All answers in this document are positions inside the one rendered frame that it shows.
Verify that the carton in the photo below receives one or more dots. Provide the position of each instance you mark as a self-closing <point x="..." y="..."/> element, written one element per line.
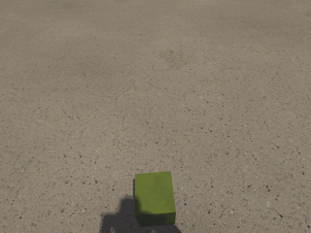
<point x="154" y="202"/>

